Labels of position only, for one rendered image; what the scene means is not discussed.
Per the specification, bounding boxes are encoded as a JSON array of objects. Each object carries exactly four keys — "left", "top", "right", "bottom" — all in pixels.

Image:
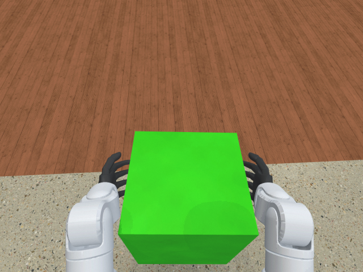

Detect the right robot forearm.
[{"left": 254, "top": 182, "right": 314, "bottom": 272}]

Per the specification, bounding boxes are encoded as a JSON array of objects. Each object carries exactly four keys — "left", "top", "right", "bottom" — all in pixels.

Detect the left robot forearm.
[{"left": 65, "top": 182, "right": 121, "bottom": 272}]

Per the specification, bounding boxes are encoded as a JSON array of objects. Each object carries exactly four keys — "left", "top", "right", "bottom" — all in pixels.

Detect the robot right hand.
[{"left": 243, "top": 152, "right": 273, "bottom": 202}]

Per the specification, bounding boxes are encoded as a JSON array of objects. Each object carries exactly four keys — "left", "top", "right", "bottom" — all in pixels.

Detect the robot left hand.
[{"left": 98, "top": 152, "right": 130, "bottom": 198}]

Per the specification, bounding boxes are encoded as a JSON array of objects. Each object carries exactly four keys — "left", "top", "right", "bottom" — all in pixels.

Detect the carton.
[{"left": 118, "top": 131, "right": 259, "bottom": 264}]

